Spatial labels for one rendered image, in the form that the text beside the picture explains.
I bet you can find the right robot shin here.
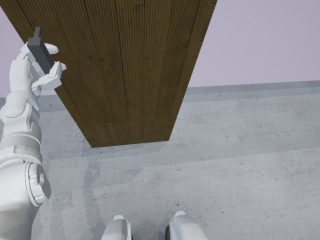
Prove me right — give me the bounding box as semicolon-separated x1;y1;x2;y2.
170;211;185;240

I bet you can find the robot left forearm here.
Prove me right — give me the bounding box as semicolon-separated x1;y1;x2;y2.
0;92;43;170

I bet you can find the robot left hand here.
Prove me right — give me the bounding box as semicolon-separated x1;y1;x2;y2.
9;41;67;101

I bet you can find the handle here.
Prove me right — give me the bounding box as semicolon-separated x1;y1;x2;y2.
27;26;63;83

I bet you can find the robot left thigh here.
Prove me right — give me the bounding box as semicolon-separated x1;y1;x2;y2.
101;219;132;240

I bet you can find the left robot upper arm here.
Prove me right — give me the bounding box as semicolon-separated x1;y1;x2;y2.
0;162;51;240

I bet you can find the cupboard door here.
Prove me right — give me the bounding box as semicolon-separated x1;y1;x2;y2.
0;0;212;126

